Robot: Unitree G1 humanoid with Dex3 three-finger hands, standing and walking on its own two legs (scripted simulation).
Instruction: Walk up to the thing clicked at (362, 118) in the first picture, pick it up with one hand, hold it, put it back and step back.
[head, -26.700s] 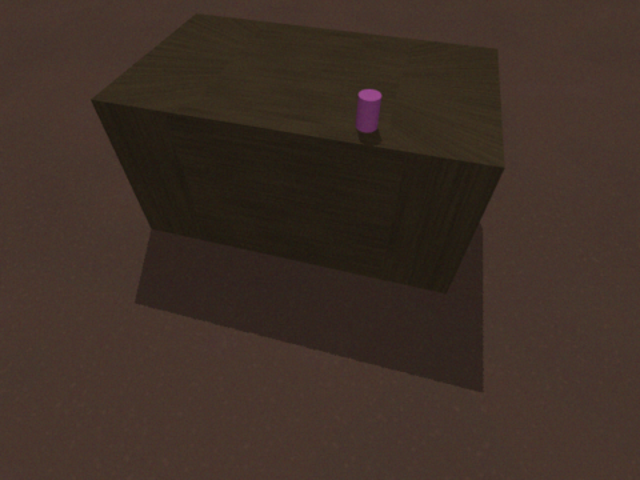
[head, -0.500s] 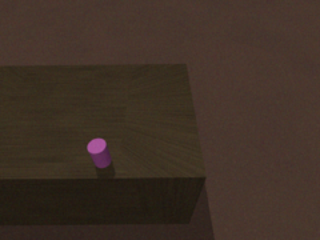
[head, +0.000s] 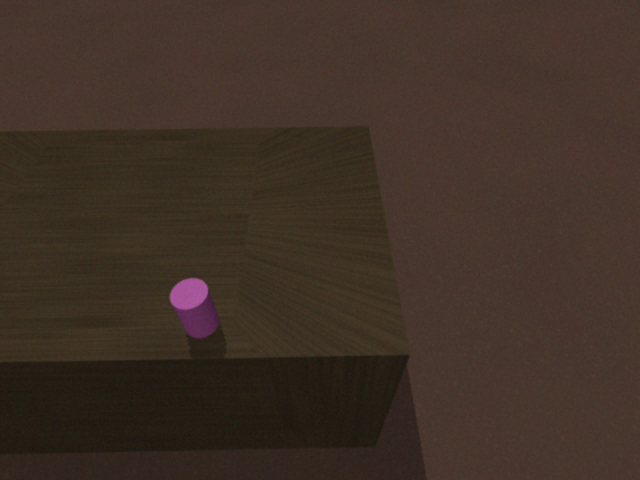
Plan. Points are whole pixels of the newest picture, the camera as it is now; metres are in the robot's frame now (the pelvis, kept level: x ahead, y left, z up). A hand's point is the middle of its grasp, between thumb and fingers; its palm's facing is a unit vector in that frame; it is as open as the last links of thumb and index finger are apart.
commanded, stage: stand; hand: left
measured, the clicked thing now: (195, 308) +0.43 +0.24 -0.13
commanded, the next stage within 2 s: step back in 0.28 s
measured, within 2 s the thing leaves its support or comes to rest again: neither
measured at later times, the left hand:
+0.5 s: hand out of the picture +0.07 +0.29 -0.17, palm faces -0.03 -0.92 -0.38, open 7.4 cm
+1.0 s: hand out of the picture +0.01 +0.30 -0.17, palm faces -0.12 -0.91 -0.39, open 7.4 cm
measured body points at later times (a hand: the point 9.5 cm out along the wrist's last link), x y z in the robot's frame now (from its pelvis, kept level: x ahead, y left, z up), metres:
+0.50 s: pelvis -0.03 +0.02 -0.01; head +0.03 +0.02 +0.43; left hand +0.08 +0.34 -0.14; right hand +0.05 -0.30 -0.14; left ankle -0.05 +0.14 -0.72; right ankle +0.02 -0.12 -0.75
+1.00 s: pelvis -0.11 +0.05 -0.03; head -0.04 +0.03 +0.41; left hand +0.02 +0.34 -0.15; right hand -0.03 -0.27 -0.16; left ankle -0.07 +0.15 -0.75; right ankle -0.12 -0.06 -0.75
